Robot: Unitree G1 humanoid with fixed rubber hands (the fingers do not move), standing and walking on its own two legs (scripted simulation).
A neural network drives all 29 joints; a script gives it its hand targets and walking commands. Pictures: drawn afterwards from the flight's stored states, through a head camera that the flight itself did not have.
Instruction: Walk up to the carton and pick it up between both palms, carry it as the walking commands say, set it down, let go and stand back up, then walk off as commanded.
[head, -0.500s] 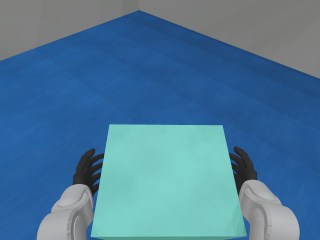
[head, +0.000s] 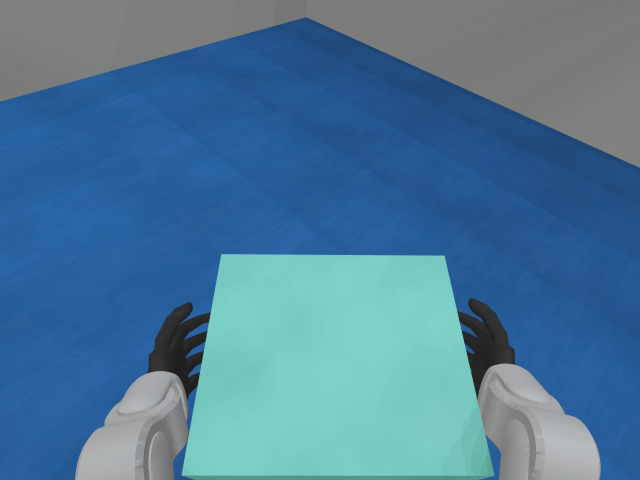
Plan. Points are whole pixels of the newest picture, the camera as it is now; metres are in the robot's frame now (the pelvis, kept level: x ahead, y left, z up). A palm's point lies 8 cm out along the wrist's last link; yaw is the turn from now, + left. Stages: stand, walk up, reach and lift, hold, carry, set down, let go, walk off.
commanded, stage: carry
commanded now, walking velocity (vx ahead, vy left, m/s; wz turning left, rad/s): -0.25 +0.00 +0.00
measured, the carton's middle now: (330, 383) +0.24 +0.00 +0.02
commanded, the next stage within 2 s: none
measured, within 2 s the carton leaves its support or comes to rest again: neither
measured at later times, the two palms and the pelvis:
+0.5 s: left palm out of the picture +0.05 +0.13 +0.09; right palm out of the picture +0.04 -0.20 +0.08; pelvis -0.18 -0.01 -0.01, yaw -3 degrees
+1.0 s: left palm out of the picture -0.09 +0.21 +0.08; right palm out of the picture -0.10 -0.13 +0.10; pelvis -0.33 +0.05 +0.00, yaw -3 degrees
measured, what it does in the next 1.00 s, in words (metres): walks backwards: right foot, then left foot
